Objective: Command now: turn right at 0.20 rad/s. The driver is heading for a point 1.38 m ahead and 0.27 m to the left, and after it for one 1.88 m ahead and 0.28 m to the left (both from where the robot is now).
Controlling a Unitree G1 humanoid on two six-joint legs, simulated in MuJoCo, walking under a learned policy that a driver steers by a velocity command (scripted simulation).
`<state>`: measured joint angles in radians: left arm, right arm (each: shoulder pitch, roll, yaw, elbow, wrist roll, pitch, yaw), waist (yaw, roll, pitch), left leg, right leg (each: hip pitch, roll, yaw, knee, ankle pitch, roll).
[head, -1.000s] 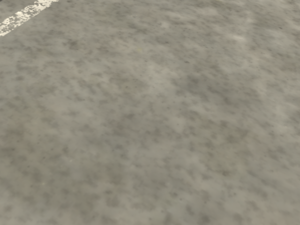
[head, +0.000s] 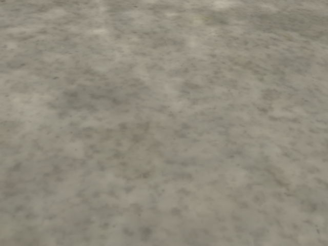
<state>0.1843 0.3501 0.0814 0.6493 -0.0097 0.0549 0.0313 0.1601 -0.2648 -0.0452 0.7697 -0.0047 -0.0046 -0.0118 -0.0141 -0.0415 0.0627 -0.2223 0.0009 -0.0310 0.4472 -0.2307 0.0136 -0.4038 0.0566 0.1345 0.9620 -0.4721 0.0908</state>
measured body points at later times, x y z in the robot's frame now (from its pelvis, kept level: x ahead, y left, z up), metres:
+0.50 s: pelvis +0.07 +0.01 -0.01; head +0.08 +0.03 +0.44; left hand +0.14 +0.29 -0.14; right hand +0.19 -0.27 -0.10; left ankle +0.07 +0.10 -0.74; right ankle -0.01 -0.14 -0.71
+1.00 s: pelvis +0.33 -0.03 -0.02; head +0.37 -0.03 +0.43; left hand +0.55 +0.21 -0.10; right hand +0.31 -0.31 -0.15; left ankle +0.12 +0.11 -0.66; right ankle +0.43 -0.11 -0.74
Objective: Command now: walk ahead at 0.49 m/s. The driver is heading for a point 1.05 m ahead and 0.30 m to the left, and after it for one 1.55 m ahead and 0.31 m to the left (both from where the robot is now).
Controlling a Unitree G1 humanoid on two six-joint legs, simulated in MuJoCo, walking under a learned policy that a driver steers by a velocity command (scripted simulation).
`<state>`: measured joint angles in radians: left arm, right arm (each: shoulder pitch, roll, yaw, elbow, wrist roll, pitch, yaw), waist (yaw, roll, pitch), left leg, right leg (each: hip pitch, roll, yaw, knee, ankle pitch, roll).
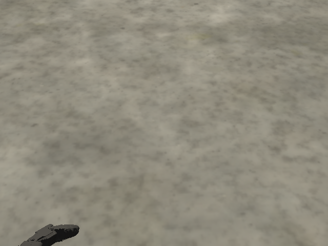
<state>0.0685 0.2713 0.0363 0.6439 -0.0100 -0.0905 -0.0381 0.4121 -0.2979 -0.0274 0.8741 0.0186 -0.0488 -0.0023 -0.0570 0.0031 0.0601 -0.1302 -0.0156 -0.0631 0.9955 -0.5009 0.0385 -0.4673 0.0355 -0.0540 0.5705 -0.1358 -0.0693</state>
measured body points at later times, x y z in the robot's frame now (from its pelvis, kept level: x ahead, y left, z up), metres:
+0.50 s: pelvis +0.29 +0.05 +0.00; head +0.32 +0.06 +0.45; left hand +0.29 +0.34 -0.13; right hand +0.50 -0.19 -0.08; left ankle +0.40 +0.15 -0.72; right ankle +0.12 -0.09 -0.69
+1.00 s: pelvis +0.56 +0.03 +0.00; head +0.60 +0.03 +0.45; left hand +0.79 +0.27 -0.07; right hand +0.54 -0.26 -0.12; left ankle +0.40 +0.15 -0.72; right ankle +0.70 -0.08 -0.72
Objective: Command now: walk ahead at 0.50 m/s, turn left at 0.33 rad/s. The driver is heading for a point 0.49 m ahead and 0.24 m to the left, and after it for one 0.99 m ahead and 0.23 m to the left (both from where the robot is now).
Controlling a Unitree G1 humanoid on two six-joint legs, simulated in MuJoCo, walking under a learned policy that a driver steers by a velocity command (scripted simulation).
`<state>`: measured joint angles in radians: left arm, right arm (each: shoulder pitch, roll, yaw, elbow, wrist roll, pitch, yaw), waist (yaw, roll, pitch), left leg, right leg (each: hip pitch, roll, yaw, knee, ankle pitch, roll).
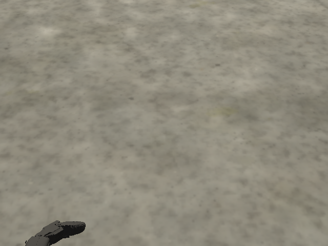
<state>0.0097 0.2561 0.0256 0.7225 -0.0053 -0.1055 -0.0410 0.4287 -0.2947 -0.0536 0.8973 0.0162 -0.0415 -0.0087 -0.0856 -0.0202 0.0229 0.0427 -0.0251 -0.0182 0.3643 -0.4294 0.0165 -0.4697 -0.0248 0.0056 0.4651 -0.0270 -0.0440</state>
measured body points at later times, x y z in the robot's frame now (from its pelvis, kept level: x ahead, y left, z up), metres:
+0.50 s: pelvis +0.26 +0.04 +0.00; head +0.29 +0.06 +0.44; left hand +0.21 +0.33 -0.14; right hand +0.52 -0.15 -0.08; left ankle +0.36 +0.16 -0.72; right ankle +0.13 -0.12 -0.72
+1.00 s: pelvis +0.49 +0.11 +0.00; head +0.52 +0.13 +0.45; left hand +0.53 +0.44 -0.08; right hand +0.74 -0.09 -0.10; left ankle +0.36 +0.16 -0.72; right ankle +0.65 +0.09 -0.73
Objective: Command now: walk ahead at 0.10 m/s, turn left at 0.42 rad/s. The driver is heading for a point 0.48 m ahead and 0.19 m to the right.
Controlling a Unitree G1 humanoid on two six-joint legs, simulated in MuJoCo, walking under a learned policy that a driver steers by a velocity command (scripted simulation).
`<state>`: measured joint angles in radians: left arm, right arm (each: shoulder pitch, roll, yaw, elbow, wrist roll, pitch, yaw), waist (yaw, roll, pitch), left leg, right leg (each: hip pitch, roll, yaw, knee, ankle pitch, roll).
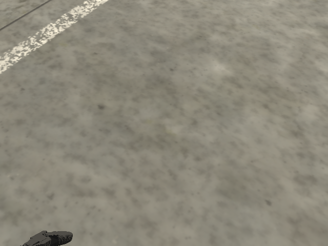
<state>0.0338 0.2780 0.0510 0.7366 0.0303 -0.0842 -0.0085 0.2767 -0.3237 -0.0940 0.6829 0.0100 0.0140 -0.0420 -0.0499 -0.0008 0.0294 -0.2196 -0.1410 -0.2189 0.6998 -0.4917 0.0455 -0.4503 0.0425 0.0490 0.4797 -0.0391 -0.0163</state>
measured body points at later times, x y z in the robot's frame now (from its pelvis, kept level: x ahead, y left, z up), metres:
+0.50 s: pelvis +0.05 +0.00 +0.01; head +0.09 +0.00 +0.46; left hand +0.23 +0.27 -0.10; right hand +0.14 -0.30 -0.09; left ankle +0.05 +0.13 -0.72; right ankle +0.05 -0.12 -0.67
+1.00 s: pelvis +0.06 -0.03 +0.02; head +0.09 -0.06 +0.46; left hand +0.32 +0.17 -0.07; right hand +0.09 -0.36 -0.08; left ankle +0.15 +0.10 -0.69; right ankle +0.05 -0.13 -0.72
